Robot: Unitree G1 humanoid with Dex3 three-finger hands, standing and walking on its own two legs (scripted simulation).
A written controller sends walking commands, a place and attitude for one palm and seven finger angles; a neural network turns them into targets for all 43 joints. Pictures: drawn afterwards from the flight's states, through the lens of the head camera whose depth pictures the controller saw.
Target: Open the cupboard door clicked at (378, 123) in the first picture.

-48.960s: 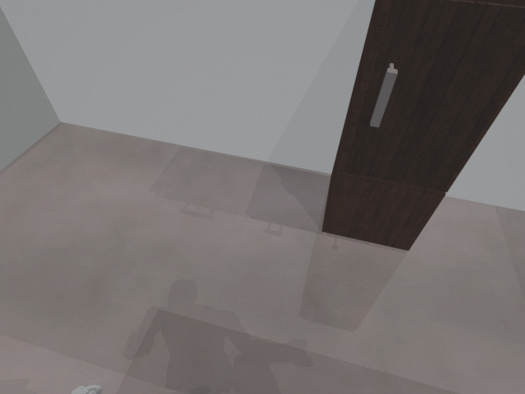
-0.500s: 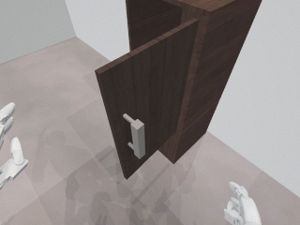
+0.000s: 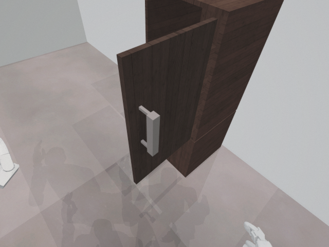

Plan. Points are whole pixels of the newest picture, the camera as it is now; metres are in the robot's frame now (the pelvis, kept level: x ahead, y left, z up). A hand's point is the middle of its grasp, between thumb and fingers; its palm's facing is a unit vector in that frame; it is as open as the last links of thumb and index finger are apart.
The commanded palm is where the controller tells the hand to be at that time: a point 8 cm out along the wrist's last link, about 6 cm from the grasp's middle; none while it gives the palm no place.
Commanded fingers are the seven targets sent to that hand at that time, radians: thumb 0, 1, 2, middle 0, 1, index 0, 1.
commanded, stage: step back with the hand held close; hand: left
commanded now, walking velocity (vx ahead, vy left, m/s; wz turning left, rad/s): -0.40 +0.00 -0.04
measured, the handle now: (147, 131) +0.44 +0.07 +0.01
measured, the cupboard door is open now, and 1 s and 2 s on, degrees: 93 93 93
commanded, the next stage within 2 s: stop stepping back and stand still in 0.34 s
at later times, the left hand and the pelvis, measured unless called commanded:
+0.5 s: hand out of the picture +0.11 +0.25 +0.18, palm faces +0.33 -0.77 -0.55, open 7.4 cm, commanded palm +0.04 +0.29 +0.19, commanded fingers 0.00 0.90 0.90 -0.20 -0.30 -0.20 -0.30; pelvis -0.11 -0.01 +0.01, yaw -2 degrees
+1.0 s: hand out of the picture +0.03 +0.23 +0.18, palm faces +0.42 -0.78 -0.46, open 7.4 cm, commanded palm -0.02 +0.27 +0.19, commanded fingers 0.00 0.90 0.90 -0.20 -0.30 -0.20 -0.30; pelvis -0.18 -0.02 +0.01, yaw -3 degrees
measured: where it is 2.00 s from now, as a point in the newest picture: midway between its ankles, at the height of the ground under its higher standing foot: outside the picture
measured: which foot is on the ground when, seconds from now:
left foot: down 0.00-0.10, up 0.12-0.36, down 0.38-1.00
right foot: up 0.00-0.06, down 0.08-0.42, up 0.44-0.58, down 0.60-1.00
